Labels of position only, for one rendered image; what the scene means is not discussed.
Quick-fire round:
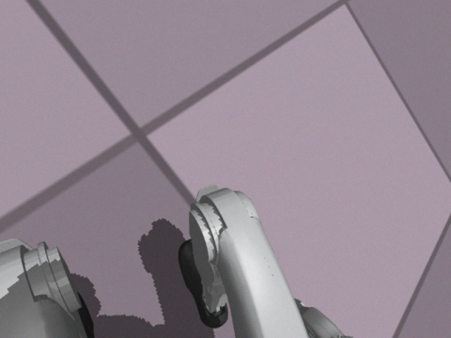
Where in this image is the right robot hand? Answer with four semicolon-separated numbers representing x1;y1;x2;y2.
294;298;345;338

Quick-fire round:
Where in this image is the right robot foot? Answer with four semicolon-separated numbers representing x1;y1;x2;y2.
178;239;228;328

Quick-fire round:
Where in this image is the left robot foot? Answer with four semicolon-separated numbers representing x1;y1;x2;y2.
78;293;94;338

